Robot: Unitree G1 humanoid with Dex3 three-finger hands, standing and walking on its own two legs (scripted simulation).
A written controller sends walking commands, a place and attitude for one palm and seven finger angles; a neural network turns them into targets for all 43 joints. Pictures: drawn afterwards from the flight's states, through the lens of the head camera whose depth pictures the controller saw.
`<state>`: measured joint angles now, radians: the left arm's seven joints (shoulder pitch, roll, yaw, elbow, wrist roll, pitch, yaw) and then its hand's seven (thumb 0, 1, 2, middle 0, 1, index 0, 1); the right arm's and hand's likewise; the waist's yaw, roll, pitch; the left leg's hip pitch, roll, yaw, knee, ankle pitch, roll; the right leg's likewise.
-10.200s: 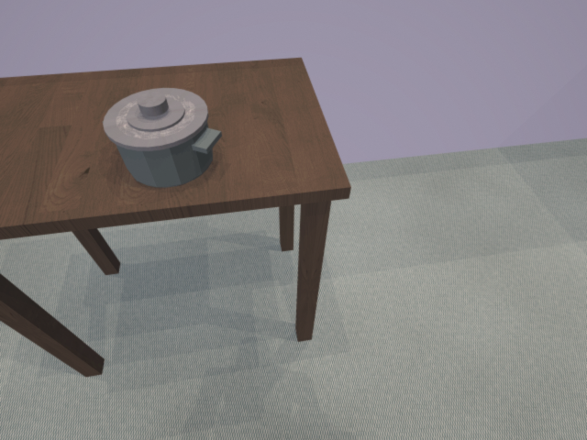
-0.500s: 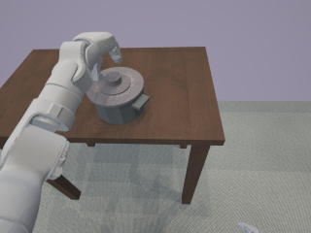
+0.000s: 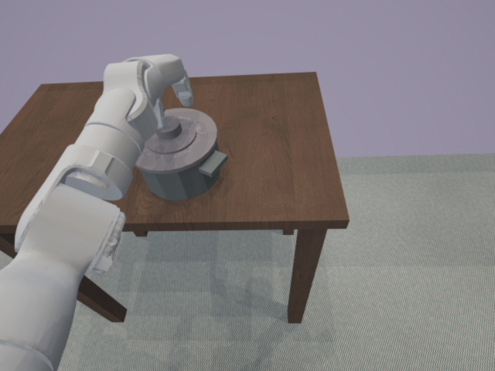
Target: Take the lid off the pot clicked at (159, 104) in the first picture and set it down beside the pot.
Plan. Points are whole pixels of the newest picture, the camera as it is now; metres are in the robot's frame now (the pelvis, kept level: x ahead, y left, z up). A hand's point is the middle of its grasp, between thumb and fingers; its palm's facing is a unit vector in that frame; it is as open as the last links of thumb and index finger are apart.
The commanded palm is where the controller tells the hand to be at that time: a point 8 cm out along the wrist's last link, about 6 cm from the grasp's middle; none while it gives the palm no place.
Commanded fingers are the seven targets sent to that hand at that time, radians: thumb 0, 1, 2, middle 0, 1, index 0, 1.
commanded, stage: lower the open fingers around the knob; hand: left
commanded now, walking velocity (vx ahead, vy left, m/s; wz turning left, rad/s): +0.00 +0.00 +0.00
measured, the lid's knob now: (168, 127) +0.50 +0.14 +0.13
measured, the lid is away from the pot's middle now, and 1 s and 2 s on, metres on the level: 0.00 0.00 0.01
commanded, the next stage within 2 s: close the fingers and squeeze the knob in 0.98 s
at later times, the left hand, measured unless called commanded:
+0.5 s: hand (158, 129) +0.46 +0.14 +0.16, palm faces -0.40 -0.04 -0.92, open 10.0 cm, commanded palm +0.46 +0.14 +0.21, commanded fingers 0.00 -0.31 1.53 -0.86 -0.08 -0.86 -0.08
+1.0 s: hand (161, 125) +0.47 +0.14 +0.16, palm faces -0.40 -0.03 -0.91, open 9.9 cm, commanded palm +0.46 +0.14 +0.21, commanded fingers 0.00 -0.31 1.53 -0.86 -0.08 -0.86 -0.08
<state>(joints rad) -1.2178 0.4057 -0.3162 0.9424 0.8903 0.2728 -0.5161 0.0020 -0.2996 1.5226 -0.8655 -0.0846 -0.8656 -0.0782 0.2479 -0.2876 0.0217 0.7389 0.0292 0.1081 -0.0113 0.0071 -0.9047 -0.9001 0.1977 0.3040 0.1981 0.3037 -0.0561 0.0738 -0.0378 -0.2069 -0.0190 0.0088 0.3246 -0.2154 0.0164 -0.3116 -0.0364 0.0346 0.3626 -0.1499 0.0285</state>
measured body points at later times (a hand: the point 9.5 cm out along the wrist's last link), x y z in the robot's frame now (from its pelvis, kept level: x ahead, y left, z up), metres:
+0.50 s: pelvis -0.01 +0.00 +0.00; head +0.02 -0.02 +0.45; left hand +0.47 +0.14 +0.21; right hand +0.10 -0.26 -0.14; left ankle -0.04 +0.11 -0.75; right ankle +0.02 -0.14 -0.75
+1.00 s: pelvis +0.00 +0.00 +0.00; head +0.03 -0.02 +0.44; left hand +0.49 +0.14 +0.21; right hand +0.05 -0.26 -0.15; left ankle -0.04 +0.11 -0.75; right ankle +0.02 -0.14 -0.75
